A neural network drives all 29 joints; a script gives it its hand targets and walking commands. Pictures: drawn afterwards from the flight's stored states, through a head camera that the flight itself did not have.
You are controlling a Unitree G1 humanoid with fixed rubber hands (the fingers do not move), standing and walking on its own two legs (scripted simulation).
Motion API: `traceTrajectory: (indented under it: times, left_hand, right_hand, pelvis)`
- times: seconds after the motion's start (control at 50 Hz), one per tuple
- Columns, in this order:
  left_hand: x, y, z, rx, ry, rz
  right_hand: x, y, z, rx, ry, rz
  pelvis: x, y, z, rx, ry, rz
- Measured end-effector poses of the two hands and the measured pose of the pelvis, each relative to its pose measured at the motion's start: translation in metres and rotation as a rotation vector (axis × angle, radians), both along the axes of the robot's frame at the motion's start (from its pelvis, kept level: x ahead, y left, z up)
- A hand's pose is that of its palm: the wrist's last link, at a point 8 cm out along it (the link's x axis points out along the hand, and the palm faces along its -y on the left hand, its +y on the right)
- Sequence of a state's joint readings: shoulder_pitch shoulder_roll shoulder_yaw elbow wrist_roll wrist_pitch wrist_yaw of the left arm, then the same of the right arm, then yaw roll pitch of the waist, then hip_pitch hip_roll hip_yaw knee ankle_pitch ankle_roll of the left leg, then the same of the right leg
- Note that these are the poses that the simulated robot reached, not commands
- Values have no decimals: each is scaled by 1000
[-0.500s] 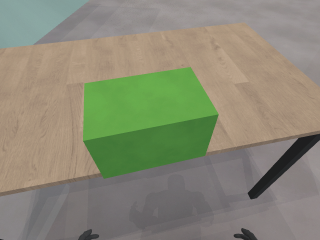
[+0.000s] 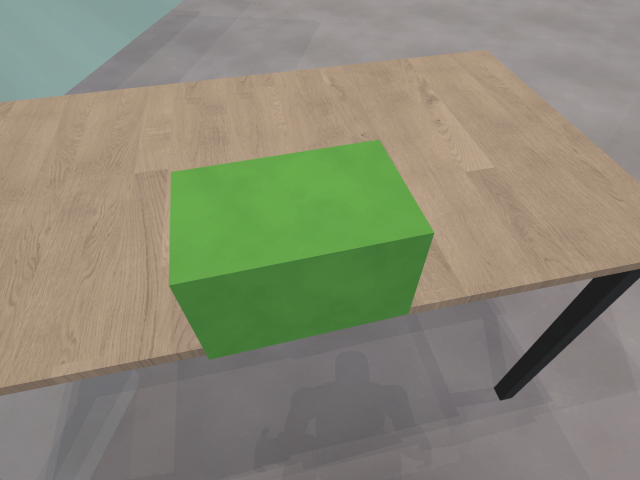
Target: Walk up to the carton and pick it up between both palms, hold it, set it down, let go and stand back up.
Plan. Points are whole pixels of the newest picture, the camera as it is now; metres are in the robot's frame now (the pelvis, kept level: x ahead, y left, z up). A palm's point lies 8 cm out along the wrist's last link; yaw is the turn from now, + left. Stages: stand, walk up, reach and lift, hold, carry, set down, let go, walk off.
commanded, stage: stand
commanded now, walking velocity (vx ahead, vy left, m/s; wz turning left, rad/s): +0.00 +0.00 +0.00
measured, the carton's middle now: (296, 246) +0.38 +0.04 +0.08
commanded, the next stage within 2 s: walk up in 1.44 s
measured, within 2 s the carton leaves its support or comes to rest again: neither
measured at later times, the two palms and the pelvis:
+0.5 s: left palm out of the picture -0.01 +0.21 -0.14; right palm out of the picture -0.02 -0.22 -0.14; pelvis -0.01 +0.00 +0.01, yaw +0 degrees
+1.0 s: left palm out of the picture -0.01 +0.22 -0.13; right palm out of the picture -0.02 -0.23 -0.14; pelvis -0.01 +0.00 +0.01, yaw +0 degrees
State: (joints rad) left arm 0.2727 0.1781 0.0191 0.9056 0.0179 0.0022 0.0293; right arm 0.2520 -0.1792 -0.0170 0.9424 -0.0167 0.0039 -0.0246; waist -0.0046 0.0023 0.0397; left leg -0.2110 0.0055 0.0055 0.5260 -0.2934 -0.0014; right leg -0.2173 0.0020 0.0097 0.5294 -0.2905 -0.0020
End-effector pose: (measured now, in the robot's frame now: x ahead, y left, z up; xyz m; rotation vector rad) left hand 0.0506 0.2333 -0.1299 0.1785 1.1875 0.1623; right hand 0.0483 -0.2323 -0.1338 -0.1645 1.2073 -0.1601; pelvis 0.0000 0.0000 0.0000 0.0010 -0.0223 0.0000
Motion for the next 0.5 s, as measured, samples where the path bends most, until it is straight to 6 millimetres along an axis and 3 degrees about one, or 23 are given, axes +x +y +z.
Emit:
traceTrajectory:
  times: [0.5]
  left_hand:
    - [-62,-19,-10,-46,192,43]
  right_hand:
    - [-64,17,-9,44,200,-36]
  pelvis:
    - [-6,-2,5,0,-15,1]
